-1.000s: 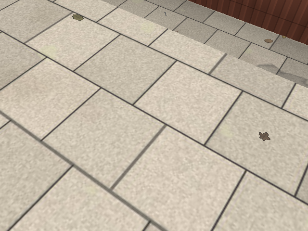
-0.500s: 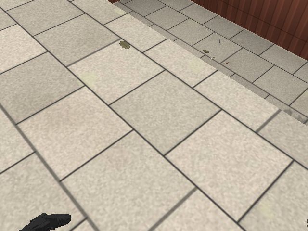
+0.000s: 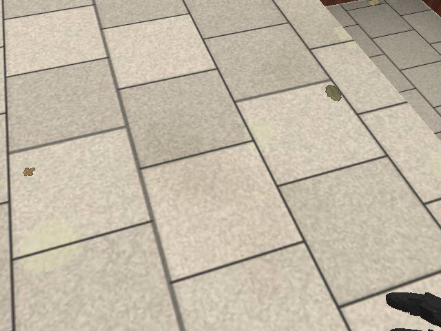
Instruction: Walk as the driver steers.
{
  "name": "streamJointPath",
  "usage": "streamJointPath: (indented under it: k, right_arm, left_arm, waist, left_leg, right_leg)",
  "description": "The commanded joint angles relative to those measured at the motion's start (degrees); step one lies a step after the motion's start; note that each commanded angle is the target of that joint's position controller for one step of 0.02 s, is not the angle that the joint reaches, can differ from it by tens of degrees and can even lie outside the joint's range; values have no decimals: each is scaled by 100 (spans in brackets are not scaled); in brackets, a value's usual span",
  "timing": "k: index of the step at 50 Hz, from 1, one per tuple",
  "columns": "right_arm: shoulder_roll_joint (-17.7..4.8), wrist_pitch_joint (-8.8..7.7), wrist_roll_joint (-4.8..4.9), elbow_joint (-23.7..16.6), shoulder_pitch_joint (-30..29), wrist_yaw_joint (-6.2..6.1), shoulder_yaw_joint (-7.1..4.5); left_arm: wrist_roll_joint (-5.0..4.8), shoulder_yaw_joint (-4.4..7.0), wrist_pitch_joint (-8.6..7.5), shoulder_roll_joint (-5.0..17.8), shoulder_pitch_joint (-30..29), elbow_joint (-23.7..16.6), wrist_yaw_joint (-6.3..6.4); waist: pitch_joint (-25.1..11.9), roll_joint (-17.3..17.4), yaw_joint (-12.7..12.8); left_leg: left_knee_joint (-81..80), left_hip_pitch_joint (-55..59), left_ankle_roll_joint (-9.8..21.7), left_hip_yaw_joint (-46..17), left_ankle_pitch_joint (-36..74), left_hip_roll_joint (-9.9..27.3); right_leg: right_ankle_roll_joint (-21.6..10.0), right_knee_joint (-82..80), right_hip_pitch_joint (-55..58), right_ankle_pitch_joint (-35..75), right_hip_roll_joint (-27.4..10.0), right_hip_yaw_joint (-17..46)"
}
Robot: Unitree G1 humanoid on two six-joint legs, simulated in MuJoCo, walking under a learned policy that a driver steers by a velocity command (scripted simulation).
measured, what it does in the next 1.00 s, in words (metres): walks ahead: right foot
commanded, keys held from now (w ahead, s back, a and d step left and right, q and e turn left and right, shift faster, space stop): w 0.80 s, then w+e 0.12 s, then e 0.08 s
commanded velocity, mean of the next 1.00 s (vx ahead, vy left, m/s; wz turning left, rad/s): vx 0.49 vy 0.00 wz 0.04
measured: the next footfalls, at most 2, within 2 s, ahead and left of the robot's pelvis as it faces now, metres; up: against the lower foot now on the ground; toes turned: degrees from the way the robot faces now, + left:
right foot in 0.50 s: +0.46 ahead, -0.13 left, +0.00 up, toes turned +0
left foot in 1.02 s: +0.74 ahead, +0.12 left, +0.00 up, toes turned -2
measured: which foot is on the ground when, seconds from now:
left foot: down 0.00-0.52, up 0.54-1.00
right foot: up 0.00-0.48, down 0.50-1.00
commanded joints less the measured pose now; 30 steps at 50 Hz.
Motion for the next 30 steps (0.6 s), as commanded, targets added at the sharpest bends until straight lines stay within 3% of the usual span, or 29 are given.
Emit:
streamJointPath:
  k: [1, 2, 3, 4, 5, 8, 11, 15, 20, 23, 24, 25, 26, 27, 28, 29, 30]
  right_arm:
    - [-1377, -79, 2, 96, 2228, -106, -435]
    - [-1139, -150, -41, 196, 1993, -79, -352]
    - [-990, -186, -15, 211, 1632, -78, -295]
    - [-799, -199, -45, 196, 1270, -78, -233]
    - [-623, -224, -107, 157, 1067, -80, -166]
    - [-658, -335, -87, 273, 1010, -106, -170]
    - [-764, -365, -91, 466, 1177, -185, -188]
    - [-860, -329, -56, 697, 1473, -243, -190]
    - [-974, -244, 1, 1050, 1905, -259, -227]
    - [-1065, -161, 12, 1153, 1854, -302, -264]
    - [-1098, -130, 7, 1150, 1739, -314, -265]
    - [-983, -104, -24, 1137, 1709, -326, -211]
    - [-701, -102, -150, 1016, 1817, -348, -82]
    - [-80, -223, -72, 995, 2640, -285, 79]
    - [-678, -326, 8, 1071, 2224, -249, -22]
    - [-912, -386, 125, 894, 1623, -218, -95]
    - [-856, -414, 95, 813, 1286, -243, -71]
  left_arm:
    - [-50, -41, -348, 578, -17, -600, -95]
    - [-241, 30, -409, 794, -579, -791, -118]
    - [-173, -6, -442, 707, -742, -816, -85]
    - [-32, 14, -433, 695, -791, -763, -52]
    - [2, 36, -370, 697, -642, -705, -61]
    - [37, 2, -175, 445, -434, -613, -72]
    - [97, -43, -120, 309, -970, -771, -54]
    - [51, -119, -190, 143, -1703, -924, -148]
    - [8, -127, -254, 227, -2310, -1173, -298]
    - [25, -72, -288, 384, -2008, -1146, -349]
    - [39, -2, -296, 502, -1552, -1027, -328]
    - [61, 126, -294, 749, -710, -779, -280]
    - [114, 220, -277, 1157, 290, -617, -226]
    - [111, 284, -259, 1443, 517, -478, -268]
    - [-8, 134, -254, 870, 460, -537, -272]
    - [3, 73, -245, 687, 66, -590, -239]
    - [56, 48, -229, 637, -312, -655, -222]
  waist:
    - [-2540, 865, -1067]
    - [-1656, 682, -1090]
    - [-1165, 381, -866]
    - [-856, 260, -660]
    - [-753, 322, -448]
    - [-619, 270, -235]
    - [-293, 187, -348]
    - [-78, 239, -645]
    - [135, 279, -831]
    - [-61, 433, -591]
    - [-353, 475, -311]
    - [-925, 371, 81]
    - [-1826, -282, 386]
    - [-2476, -1936, -49]
    - [-2256, -1282, 239]
    - [-1416, -909, 224]
    - [-951, -392, 70]
  left_leg:
    - [-1650, 5221, 1711, -4686, -1123, 2149]
    - [-1693, 4653, 1432, -3716, -656, 1929]
    - [-1697, 3840, 1210, -2957, -95, 1663]
    - [-1786, 3112, 1073, -2441, 462, 1459]
    - [-1955, 2622, 1015, -2115, 854, 1297]
    - [-2406, 2033, 1107, -1667, 1201, 1232]
    - [-2630, 1963, 1024, -1233, 1299, 1109]
    - [-2690, 2038, 750, -799, 877, 918]
    - [-2359, 2878, 673, -962, 844, 1315]
    - [-1842, 3304, 488, -991, 1926, 1428]
    - [-1305, 3288, 386, -860, 2900, 1289]
    - [-275, 2961, 226, -622, 3329, 976]
    - [1523, 1813, 11, -365, 1716, 595]
    - [3386, -433, -368, -493, -2362, -463]
    - [3973, -1094, -317, -1133, -2662, -204]
    - [3999, -1449, -268, -958, -2160, 83]
    - [3741, -1305, -266, -754, -1642, 377]
  right_leg:
    - [-193, 4057, -4134, -529, 488, 1464]
    - [-266, 4094, -4579, -65, 258, 1436]
    - [-324, 3669, -4447, 450, -5, 1404]
    - [-303, 3281, -4150, 770, -169, 1387]
    - [-294, 3082, -3756, 1002, -282, 1444]
    - [-133, 2580, -3461, 1363, -303, 1384]
    - [19, 1672, -3827, 2254, -287, 1364]
    - [-19, 179, -3598, 3497, -39, 1208]
    - [-262, -623, -3766, 3243, 148, 1223]
    - [-518, -842, -3266, 2565, 332, 1092]
    - [-646, -952, -2565, 2500, 531, 896]
    - [-830, -922, -1315, 2695, 577, 843]
    - [-1204, -705, 451, 2993, -463, 2032]
    - [-2118, -1456, 2220, 1553, -1592, 4857]
    - [-1950, -1925, 2151, 626, -1490, 5201]
    - [-1713, -2036, 1435, 687, -1342, 4348]
    - [-1598, -2148, 624, 1224, -1145, 3760]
